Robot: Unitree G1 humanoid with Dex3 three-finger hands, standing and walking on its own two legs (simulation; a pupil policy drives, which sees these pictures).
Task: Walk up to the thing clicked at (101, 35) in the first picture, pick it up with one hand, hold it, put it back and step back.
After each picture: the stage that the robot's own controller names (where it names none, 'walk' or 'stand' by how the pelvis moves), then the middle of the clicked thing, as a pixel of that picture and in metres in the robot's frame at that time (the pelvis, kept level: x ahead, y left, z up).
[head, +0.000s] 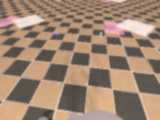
stand; (100, 34) +2.25 -0.23 -0.72
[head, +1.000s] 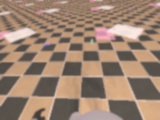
walk; (91, 41) +2.11 +0.14 -0.70
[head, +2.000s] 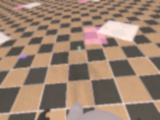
walk; (79, 49) +1.46 +0.38 -0.72
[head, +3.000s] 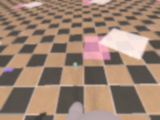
walk; (75, 65) +0.96 +0.35 -0.72
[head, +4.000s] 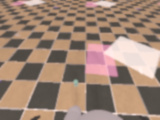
walk; (75, 83) +0.60 +0.22 -0.69
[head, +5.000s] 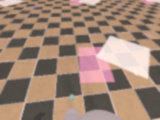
stand; (71, 98) +0.36 +0.20 -0.69
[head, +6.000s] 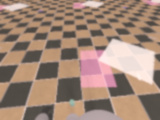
stand; (72, 103) +0.31 +0.22 -0.71
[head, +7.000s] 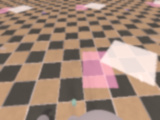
stand; (74, 102) +0.33 +0.20 -0.73
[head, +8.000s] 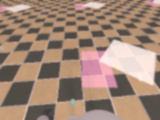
stand; (73, 102) +0.33 +0.21 -0.73
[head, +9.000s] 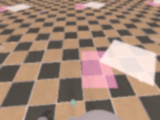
stand; (73, 103) +0.32 +0.21 -0.73
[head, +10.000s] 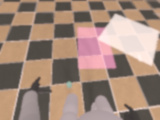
go down; (69, 85) +0.36 +0.20 -0.60
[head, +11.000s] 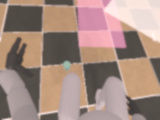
go down; (67, 66) +0.42 +0.21 -0.31
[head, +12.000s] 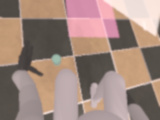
close in; (56, 60) +0.41 +0.23 -0.26
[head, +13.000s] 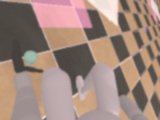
close; (30, 58) +0.41 +0.25 -0.22
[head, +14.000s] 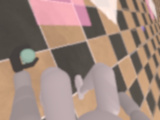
close; (28, 57) +0.40 +0.26 -0.22
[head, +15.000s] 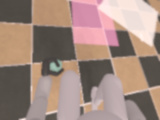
lift; (55, 67) +0.33 +0.25 -0.11
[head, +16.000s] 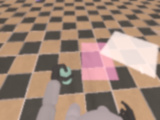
hold; (66, 75) +0.32 +0.18 +0.03
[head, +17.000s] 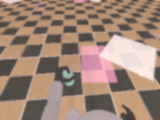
hold; (68, 77) +0.32 +0.17 +0.00
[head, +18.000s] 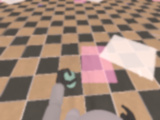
crouch; (70, 79) +0.31 +0.16 -0.01
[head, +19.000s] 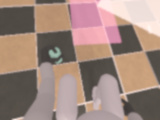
crouch; (56, 55) +0.45 +0.22 -0.10
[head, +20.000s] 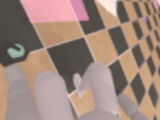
lower; (18, 54) +0.44 +0.28 -0.23
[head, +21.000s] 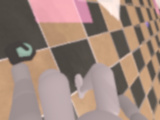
lower; (25, 52) +0.43 +0.27 -0.23
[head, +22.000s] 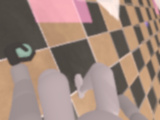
lower; (25, 53) +0.43 +0.27 -0.23
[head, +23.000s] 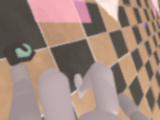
lower; (24, 53) +0.43 +0.27 -0.23
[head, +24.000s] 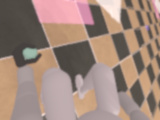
draw back; (30, 54) +0.42 +0.25 -0.23
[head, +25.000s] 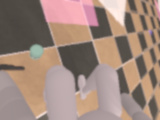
stand; (36, 52) +0.41 +0.25 -0.22
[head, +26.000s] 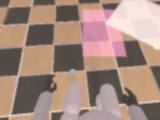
walk; (73, 73) +0.42 +0.18 -0.46
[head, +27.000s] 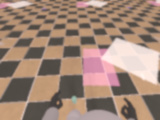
stand; (74, 100) +0.36 +0.17 -0.66
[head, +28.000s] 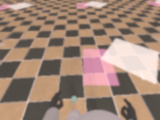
stand; (74, 99) +0.37 +0.18 -0.67
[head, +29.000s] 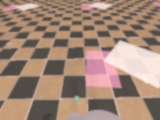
stand; (76, 99) +0.37 +0.17 -0.71
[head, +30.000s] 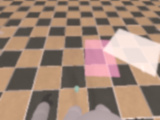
walk; (76, 89) +0.41 +0.14 -0.69
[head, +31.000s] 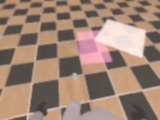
walk; (74, 76) +0.57 +0.21 -0.70
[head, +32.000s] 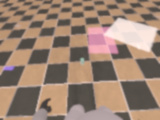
walk; (82, 61) +0.91 +0.19 -0.69
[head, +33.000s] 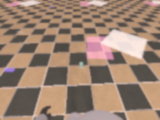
stand; (81, 65) +1.01 +0.18 -0.71
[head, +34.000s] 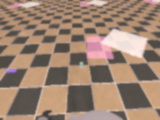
stand; (81, 65) +1.02 +0.18 -0.73
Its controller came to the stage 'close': yes
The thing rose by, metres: 0.71
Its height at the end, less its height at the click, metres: +0.00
